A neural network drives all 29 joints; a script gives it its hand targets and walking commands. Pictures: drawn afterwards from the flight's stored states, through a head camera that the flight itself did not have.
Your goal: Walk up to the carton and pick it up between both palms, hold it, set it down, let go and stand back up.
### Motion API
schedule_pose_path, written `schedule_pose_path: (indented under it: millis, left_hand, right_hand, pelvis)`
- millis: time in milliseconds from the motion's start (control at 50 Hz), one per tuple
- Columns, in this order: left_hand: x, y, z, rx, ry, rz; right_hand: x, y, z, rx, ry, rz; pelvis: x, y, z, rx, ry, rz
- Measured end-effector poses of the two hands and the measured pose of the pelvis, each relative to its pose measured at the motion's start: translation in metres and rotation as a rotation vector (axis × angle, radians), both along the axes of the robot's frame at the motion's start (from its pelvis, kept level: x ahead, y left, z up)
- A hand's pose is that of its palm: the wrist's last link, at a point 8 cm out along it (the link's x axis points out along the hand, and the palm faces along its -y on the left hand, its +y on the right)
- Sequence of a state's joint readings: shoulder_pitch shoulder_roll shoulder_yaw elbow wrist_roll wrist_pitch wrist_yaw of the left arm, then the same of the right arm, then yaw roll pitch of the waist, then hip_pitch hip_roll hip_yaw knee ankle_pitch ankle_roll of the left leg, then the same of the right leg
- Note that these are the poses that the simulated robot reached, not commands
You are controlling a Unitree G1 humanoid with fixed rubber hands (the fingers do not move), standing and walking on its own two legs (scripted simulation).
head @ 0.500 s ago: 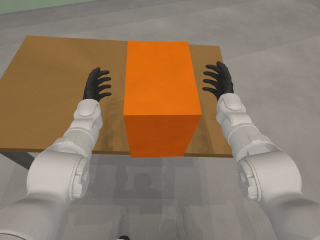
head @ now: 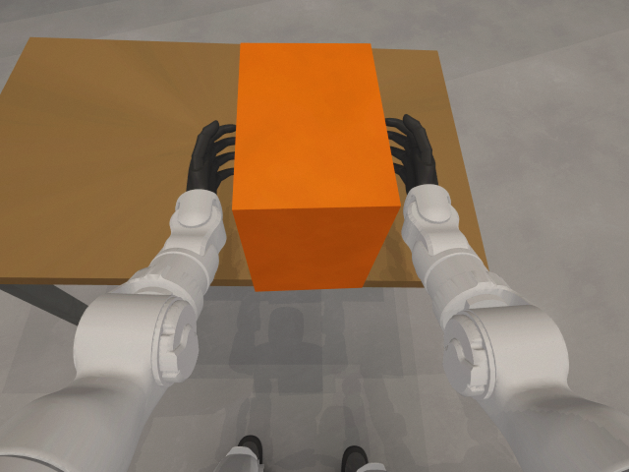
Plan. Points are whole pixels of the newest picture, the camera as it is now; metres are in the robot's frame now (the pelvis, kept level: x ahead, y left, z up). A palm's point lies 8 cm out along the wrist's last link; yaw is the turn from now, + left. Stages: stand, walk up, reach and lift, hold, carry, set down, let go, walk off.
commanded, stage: reach and lift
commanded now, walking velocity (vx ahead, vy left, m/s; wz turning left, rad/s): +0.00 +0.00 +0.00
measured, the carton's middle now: (307, 178) +0.49 +0.05 +0.00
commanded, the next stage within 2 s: none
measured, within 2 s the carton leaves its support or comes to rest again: neither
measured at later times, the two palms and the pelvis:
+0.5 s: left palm (206, 193) +0.43 +0.17 +0.04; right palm (410, 195) +0.45 -0.08 +0.05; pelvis +0.02 +0.01 +0.02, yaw +0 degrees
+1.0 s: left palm (205, 196) +0.43 +0.17 +0.04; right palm (411, 199) +0.44 -0.08 +0.05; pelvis +0.02 +0.00 +0.02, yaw +1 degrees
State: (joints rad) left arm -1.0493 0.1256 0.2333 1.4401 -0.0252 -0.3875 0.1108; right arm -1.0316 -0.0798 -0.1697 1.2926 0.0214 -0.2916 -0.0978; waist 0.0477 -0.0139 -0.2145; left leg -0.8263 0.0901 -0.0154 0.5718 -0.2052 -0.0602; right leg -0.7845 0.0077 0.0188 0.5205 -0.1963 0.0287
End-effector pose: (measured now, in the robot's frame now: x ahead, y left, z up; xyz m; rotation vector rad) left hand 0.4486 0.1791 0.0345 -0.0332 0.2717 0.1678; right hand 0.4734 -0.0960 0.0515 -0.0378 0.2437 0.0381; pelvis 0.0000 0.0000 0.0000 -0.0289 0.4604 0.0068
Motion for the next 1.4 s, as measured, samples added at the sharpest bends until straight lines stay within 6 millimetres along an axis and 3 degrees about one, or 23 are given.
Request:
schedule_pose_path:
  millis: [80,400,680,1400]
  left_hand:
    - [-0.002,0.001,0.001,0.005,0.002,0.0]
    - [-0.014,-0.004,0.004,0.052,0.001,0.021]
    - [-0.017,-0.005,0.004,0.065,0.005,0.038]
    - [-0.022,-0.005,0.002,0.039,0.002,0.041]
  right_hand:
    - [-0.003,0.01,0.0,0.003,-0.004,-0.01]
    - [-0.025,0.011,0.001,-0.058,-0.032,-0.065]
    - [-0.026,0.012,0.0,-0.054,-0.04,-0.056]
    - [-0.032,0.012,-0.001,-0.049,-0.038,-0.064]
  pelvis:
    - [0.0,0.002,0.004,0.0,-0.023,0.004]
    - [0.016,0.009,0.022,0.012,-0.165,-0.007]
    - [0.028,-0.001,0.023,0.015,-0.208,0.014]
    - [0.025,-0.001,0.024,0.015,-0.191,0.019]
